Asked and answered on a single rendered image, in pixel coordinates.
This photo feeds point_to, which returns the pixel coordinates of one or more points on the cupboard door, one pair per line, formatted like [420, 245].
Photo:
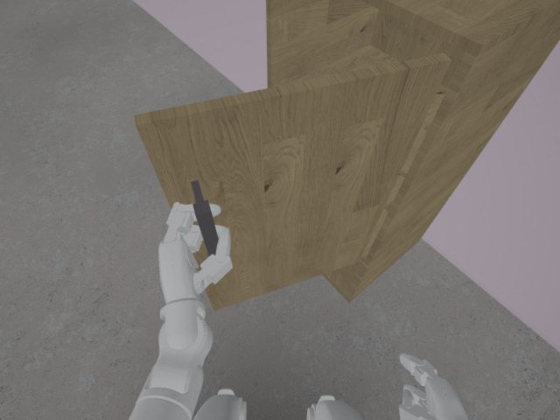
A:
[301, 171]

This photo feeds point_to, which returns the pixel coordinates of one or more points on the right robot thigh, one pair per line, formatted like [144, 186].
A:
[331, 410]

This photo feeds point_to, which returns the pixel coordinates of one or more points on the left robot forearm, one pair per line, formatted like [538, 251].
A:
[173, 387]

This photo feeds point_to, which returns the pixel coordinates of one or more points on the left robot hand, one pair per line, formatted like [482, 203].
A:
[176, 260]

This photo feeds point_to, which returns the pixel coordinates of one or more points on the robot right shin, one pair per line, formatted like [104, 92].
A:
[326, 397]

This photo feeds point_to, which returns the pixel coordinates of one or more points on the handle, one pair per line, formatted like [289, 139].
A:
[205, 219]

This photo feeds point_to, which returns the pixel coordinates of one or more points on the right robot hand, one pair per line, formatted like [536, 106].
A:
[440, 401]

